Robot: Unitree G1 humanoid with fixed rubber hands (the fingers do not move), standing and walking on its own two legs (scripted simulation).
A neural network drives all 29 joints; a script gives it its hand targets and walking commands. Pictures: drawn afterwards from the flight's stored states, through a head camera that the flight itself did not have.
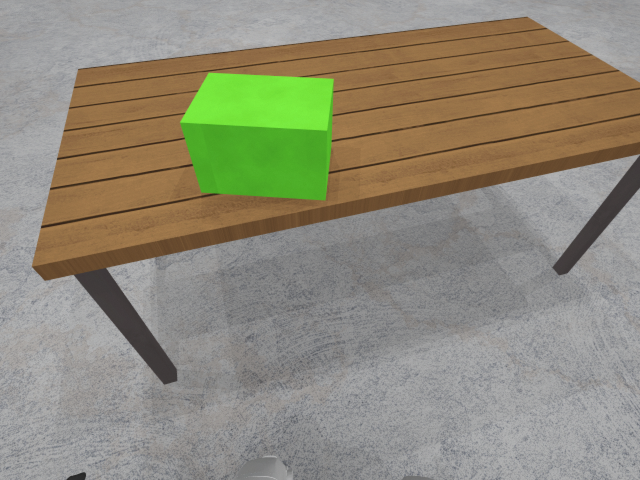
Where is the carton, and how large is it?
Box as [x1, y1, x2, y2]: [180, 73, 333, 199]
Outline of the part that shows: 208,73 180,122 201,192 325,199 331,143 333,79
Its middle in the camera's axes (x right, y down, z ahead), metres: -0.11 -0.22 +0.79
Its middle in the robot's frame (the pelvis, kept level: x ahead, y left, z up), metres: +0.73 +0.14 +0.01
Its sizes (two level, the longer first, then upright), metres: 0.258 0.185 0.164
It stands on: a table, 0.66 m high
